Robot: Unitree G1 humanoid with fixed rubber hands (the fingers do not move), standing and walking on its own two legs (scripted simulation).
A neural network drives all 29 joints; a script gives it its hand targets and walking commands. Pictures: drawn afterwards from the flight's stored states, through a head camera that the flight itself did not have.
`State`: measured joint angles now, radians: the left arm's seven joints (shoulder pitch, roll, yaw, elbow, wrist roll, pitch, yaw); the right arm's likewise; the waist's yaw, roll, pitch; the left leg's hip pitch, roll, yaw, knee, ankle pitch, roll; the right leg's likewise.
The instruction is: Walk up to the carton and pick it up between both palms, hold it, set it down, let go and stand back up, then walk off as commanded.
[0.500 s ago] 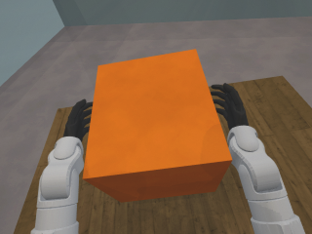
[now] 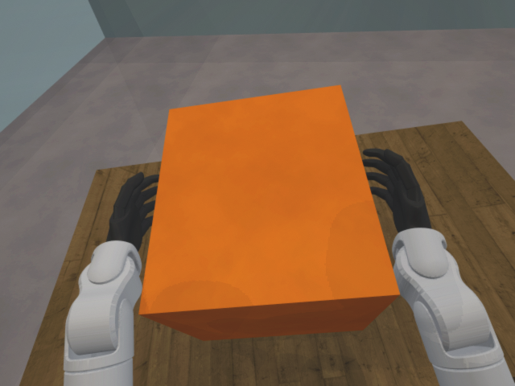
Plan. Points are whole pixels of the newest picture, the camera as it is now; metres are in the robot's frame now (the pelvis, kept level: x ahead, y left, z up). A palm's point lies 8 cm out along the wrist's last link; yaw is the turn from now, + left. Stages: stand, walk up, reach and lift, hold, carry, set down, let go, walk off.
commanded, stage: hold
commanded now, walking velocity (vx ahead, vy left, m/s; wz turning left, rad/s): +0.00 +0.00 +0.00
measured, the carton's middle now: (267, 221) +0.37 -0.01 +0.07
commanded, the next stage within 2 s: none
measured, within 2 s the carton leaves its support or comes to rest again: neither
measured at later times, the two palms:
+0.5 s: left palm (125, 226) +0.32 +0.18 +0.15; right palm (406, 206) +0.31 -0.18 +0.16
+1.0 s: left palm (118, 227) +0.33 +0.20 +0.14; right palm (383, 190) +0.34 -0.16 +0.16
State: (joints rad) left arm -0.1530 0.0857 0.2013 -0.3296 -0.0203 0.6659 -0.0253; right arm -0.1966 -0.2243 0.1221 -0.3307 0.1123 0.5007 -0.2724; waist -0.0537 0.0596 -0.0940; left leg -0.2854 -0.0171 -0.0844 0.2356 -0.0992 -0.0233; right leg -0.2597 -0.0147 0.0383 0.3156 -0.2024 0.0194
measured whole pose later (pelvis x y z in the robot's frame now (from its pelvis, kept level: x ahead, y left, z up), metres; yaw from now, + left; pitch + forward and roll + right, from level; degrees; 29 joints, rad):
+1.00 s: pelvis -0.01 +0.00 +0.00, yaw +0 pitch +7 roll +1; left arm -0.32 0.10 0.23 -0.15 0.06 0.70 -0.01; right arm -0.41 -0.16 0.05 0.00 0.16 0.44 -0.21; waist -0.05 -0.01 -0.10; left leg -0.28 -0.02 -0.08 0.25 -0.09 -0.02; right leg -0.25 -0.02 0.04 0.32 -0.19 0.02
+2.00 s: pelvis -0.02 +0.01 +0.00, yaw +0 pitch +6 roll +0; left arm -0.39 0.07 0.23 -0.12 0.06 0.74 0.00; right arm -0.42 -0.16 -0.01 0.02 0.16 0.46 -0.18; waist -0.05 -0.01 -0.12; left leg -0.28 -0.02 -0.08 0.25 -0.08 -0.02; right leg -0.24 -0.02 0.04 0.32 -0.17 0.02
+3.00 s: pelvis -0.02 +0.01 +0.00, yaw +0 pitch +6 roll +0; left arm -0.39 0.06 0.23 -0.12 0.06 0.73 0.00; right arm -0.42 -0.16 -0.01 0.02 0.16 0.46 -0.18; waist -0.05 -0.01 -0.12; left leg -0.28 -0.02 -0.08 0.25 -0.08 -0.02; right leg -0.24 -0.02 0.04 0.32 -0.17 0.02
